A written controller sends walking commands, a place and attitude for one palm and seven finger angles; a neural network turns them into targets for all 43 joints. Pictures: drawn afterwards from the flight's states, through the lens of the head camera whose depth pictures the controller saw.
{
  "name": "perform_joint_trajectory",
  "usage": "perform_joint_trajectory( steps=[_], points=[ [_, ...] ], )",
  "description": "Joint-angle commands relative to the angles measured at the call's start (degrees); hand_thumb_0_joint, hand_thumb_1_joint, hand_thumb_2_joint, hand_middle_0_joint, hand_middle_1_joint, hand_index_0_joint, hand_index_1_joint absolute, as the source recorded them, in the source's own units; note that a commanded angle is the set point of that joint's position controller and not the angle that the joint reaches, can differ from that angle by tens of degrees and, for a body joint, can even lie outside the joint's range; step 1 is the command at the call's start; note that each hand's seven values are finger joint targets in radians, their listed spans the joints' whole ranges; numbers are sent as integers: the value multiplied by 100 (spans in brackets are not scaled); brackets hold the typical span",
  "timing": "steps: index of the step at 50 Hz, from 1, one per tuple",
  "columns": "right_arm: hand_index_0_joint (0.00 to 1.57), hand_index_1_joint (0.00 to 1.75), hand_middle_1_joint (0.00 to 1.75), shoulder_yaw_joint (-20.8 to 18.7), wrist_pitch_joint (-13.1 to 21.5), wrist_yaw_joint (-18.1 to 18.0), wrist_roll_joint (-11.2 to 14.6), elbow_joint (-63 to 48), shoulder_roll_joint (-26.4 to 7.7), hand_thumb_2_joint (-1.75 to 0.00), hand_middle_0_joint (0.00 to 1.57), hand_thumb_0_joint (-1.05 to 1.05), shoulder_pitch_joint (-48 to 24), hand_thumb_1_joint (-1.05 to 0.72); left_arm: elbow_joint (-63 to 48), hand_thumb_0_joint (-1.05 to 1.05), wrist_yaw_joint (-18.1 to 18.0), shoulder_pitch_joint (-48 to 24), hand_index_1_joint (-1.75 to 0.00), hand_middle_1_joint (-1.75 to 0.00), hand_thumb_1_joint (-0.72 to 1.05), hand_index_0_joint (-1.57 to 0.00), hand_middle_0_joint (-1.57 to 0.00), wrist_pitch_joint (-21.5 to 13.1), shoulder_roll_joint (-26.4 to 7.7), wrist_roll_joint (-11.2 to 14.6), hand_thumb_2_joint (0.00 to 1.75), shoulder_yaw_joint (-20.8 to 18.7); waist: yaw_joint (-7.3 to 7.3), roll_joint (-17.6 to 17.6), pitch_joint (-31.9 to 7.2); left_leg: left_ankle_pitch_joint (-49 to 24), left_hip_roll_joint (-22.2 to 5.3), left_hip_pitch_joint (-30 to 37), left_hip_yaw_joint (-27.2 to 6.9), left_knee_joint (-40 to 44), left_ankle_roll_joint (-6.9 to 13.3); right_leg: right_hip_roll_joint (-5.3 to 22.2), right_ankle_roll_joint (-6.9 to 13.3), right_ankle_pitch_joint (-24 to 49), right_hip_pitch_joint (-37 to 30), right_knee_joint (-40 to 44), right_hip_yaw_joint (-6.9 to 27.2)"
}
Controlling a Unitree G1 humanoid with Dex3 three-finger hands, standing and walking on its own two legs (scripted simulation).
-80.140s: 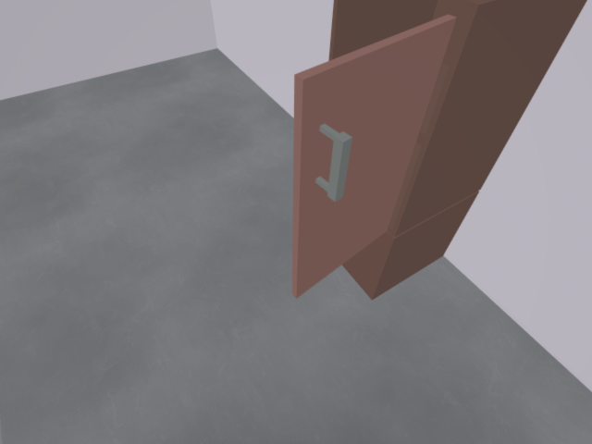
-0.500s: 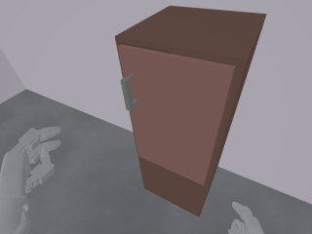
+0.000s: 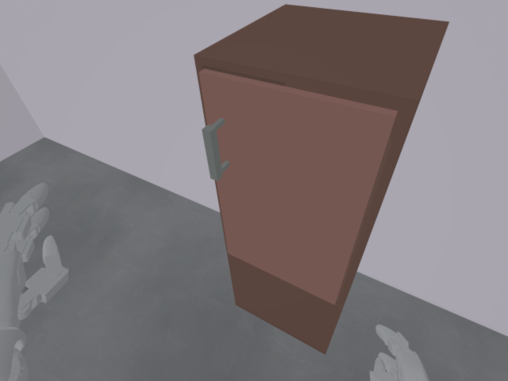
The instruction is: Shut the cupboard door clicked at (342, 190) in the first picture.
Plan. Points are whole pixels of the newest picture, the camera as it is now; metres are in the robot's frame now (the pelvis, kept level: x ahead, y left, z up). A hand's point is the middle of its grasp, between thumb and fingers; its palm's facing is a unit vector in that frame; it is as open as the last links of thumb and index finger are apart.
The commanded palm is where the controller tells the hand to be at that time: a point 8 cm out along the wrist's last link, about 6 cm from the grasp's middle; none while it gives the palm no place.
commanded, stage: step back with the hand held close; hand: left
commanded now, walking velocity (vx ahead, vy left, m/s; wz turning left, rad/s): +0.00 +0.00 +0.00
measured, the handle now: (218, 149) +0.53 +0.14 +0.09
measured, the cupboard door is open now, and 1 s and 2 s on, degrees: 0 0 0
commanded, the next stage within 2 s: stop stepping back and stand still in 1.58 s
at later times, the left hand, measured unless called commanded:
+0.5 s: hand (54, 283) +0.18 +0.26 +0.15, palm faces +0.34 -0.80 -0.50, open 7.4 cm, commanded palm +0.12 +0.31 +0.17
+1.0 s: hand out of the picture +0.10 +0.28 +0.16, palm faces +0.48 -0.75 -0.46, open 7.4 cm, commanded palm +0.03 +0.32 +0.17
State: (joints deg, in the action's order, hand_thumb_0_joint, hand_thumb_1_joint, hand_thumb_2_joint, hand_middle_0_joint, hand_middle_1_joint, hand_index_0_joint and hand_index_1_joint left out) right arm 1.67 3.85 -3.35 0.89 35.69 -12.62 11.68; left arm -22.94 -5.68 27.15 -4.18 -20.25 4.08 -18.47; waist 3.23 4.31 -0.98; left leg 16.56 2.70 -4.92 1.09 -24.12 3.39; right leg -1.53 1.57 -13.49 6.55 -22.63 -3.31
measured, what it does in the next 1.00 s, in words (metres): shifts its weight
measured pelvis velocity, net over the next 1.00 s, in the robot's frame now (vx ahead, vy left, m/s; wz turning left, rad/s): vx -0.10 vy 0.02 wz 0.01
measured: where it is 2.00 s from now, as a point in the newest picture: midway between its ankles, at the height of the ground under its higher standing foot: outside the picture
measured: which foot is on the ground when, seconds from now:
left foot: down 0.00-1.00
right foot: down 0.00-1.00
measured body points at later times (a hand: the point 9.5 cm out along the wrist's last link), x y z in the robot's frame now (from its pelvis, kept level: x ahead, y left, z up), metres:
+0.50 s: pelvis -0.03 +0.01 -0.01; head -0.03 +0.01 +0.44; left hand +0.16 +0.31 +0.18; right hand +0.13 -0.25 -0.09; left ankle -0.04 +0.07 -0.74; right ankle -0.01 -0.10 -0.74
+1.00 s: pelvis -0.10 +0.02 -0.03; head -0.11 +0.03 +0.42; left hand +0.07 +0.32 +0.19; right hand +0.04 -0.23 -0.11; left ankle -0.04 +0.08 -0.74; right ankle -0.01 -0.10 -0.74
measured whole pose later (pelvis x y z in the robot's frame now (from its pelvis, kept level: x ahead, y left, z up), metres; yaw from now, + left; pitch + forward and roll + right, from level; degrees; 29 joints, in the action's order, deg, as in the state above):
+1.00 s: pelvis -0.10 +0.02 -0.03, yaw +1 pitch +0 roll -2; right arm 0.3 1.7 -4.5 0.4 32.6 -13.4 16.1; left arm -28.5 -8.5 28.3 -14.2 -24.0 -0.2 -26.7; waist -0.9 -0.5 -1.0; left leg 16.0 2.8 -25.4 3.1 -41.4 5.7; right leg -2.6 0.3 -12.0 25.8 -38.3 0.4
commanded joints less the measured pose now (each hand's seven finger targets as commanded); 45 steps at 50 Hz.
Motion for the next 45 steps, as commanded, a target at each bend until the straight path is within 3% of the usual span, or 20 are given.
perform_joint_trajectory(
  steps=[1, 4, 5, 6, 9, 15, 18, 19, 23, 27, 28, 31, 33, 34, 37, 38, 40, 42, 43, 45],
  points=[
    [20, 30, 30, -278, 243, -19, -7, -935, -632, -90, 20, 0, -759, -90, -1048, 0, -109, -402, -30, -30, 90, -20, -20, -321, -993, 20, 90, -757, 34, -6, -187, -2149, -432, -344, -380, 326, -388, 187, 22, 1289, -287, 145, 251],
    [20, 30, 30, -308, 213, -32, 10, -958, -649, -90, 20, 0, -742, -90, -1067, 0, -86, -392, -30, -30, 90, -20, -20, -321, -975, 32, 90, -735, 23, -46, -323, -2120, -441, -257, -356, 325, -353, 198, 11, 1275, -312, 153, 271],
    [20, 30, 30, -390, 129, -50, 78, -1183, -841, -90, 20, 0, -642, -90, -1519, 0, -157, -1222, -30, -30, 90, -20, -20, -587, -1847, 10, 90, -1547, -160, -12, -227, -1349, -606, -895, -531, 112, -151, 538, 102, 1661, -198, 178, 972],
    [20, 30, 30, -385, 83, -83, 49, -1046, -751, -90, 20, 0, -560, -90, -958, 0, -119, -589, -30, -30, 90, -20, -20, -625, -1353, 52, 90, -1181, -212, -369, -318, -1070, -541, -821, -555, -77, -141, 805, 203, 1611, -14, 222, 1102],
    [20, 30, 30, -428, -59, -62, 33, -1072, -791, -90, 20, 0, -577, -90, -968, 0, -117, -234, -30, -30, 90, -20, -20, -690, -1124, 1, 90, -884, -270, -337, -591, -1270, -558, -728, -559, -381, -173, 1065, 304, 1830, 192, 78, 1269],
    [20, 30, 30, -487, -292, -135, 69, -1261, -830, -90, 20, 0, -570, -90, -1352, 0, -231, 168, -30, -30, 90, -20, -20, -754, -1383, -16, 90, -1106, -279, -227, -1090, -2429, -795, -880, -648, -434, -229, 939, 193, 2496, 101, -680, 1063],
    [20, 30, 30, -510, -405, -197, 65, -1349, -849, -90, 20, 0, -583, -90, -1452, 0, -280, 247, -30, -30, 90, -20, -20, -741, -1649, -5, 90, -1389, -274, -258, -1128, -2725, -854, -1040, -674, -480, -223, 852, 132, 2700, 114, -866, 1064],
    [20, 30, 30, -493, -431, -201, 83, -1385, -803, -90, 20, 0, -553, -90, -1457, 0, -284, 293, -30, -30, 90, -20, -20, -744, -1562, 6, 90, -1328, -286, -371, -1101, -2710, -865, -1172, -716, -475, -231, 856, 132, 2657, 63, -930, 1044],
    [20, 30, 30, -521, -461, -239, 50, -1445, -873, -90, 20, 0, -536, -90, -1564, 0, -312, 323, -30, -30, 90, -20, -20, -787, -1632, -25, 90, -1431, -280, -11, -947, -2200, -1001, -1550, -861, -203, -108, 636, 17, 2023, 139, -1058, 1011],
    [20, 30, 30, -499, -388, -228, 20, -1488, -885, -90, 20, 0, -476, -90, -1644, 0, -308, 294, -30, -30, 90, -20, -20, -846, -1453, -79, 90, -1308, -279, 241, -786, -1439, -1186, -2208, -1060, 152, 29, 403, -93, 1297, -68, -1307, 882],
    [20, 30, 30, -510, -365, -244, 0, -1462, -910, -90, 20, 0, -500, -90, -1522, 0, -312, 337, -30, -30, 90, -20, -20, -839, -1530, -80, 90, -1412, -253, 205, -679, -1108, -1214, -2421, -1092, 231, 88, 372, -112, 1191, -96, -1308, 892],
    [20, 30, 30, -490, -316, -228, 12, -1463, -900, -90, 20, 0, -397, -90, -1435, 0, -316, 149, -30, -30, 90, -20, -20, -862, -1334, -149, 90, -1269, -322, 16, -428, 471, -1189, -3254, -1114, 328, 224, 434, -94, 817, -332, -1353, 1046],
    [20, 30, 30, -517, -271, -239, 2, -1459, -945, -90, 20, 0, -387, -90, -1431, 0, -349, 42, -30, -30, 90, -20, -20, -915, -1502, -224, 90, -1441, -320, -54, -362, 1480, -1115, -3702, -1137, 368, 294, 465, -81, 526, -474, -1262, 1178],
    [20, 30, 30, -483, -255, -223, 23, -1464, -891, -90, 20, 0, -335, -90, -1435, 0, -346, 12, -30, -30, 90, -20, -20, -927, -1330, -238, 90, -1277, -357, -187, -329, 1794, -1044, -3786, -1117, 276, 298, 545, -52, 273, -405, -1187, 1243],
    [20, 30, 30, -500, -164, -208, -5, -1452, -932, -90, 20, 0, -312, -90, -1509, 0, -391, -241, -30, -30, 90, -20, -20, -1021, -1340, -343, 90, -1270, -387, -239, -129, 2424, -961, -3931, -1167, 106, 341, 594, 2, -692, -13, -911, 1452],
    [20, 30, 30, -510, -135, -218, -24, -1435, -986, -90, 20, 0, -331, -90, -1614, 0, -409, -360, -30, -30, 90, -20, -20, -1051, -1485, -362, 90, -1375, -380, -194, -123, 2462, -970, -3880, -1213, 104, 336, 571, 8, -858, 90, -856, 1475],
    [20, 30, 30, -466, -65, -214, -37, -1398, -925, -90, 20, 0, -288, -90, -1691, 0, -439, -432, -30, -30, 90, -20, -20, -1113, -1392, -375, 90, -1280, -398, -228, -107, 2379, -967, -3844, -1265, 126, 333, 561, 14, -832, 190, -932, 1417],
    [20, 30, 30, -460, 5, -212, -50, -1366, -943, -90, 20, 0, -284, -90, -1745, 0, -464, -475, -30, -30, 90, -20, -20, -1174, -1387, -394, 90, -1310, -394, 58, -136, 2548, -1081, -4014, -1403, 365, 380, 411, -29, -690, 24, -1249, 1232],
    [20, 30, 30, -481, 40, -226, -63, -1348, -995, -90, 20, 0, -308, -90, -1822, 0, -470, -504, -30, -30, 90, -20, -20, -1212, -1513, -415, 90, -1448, -368, 275, -230, 2677, -1208, -4203, -1536, 604, 412, 274, -83, -471, -268, -1564, 1089],
    [20, 30, 30, -479, 92, -220, -76, -1318, -926, -90, 20, 0, -299, -90, -1784, 0, -458, -366, -30, -30, 90, -20, -20, -1277, -1449, -412, 90, -1481, -347, 333, -317, 2342, -1361, -4442, -1613, 723, 447, 130, -140, 304, -647, -2001, 905]
  ],
)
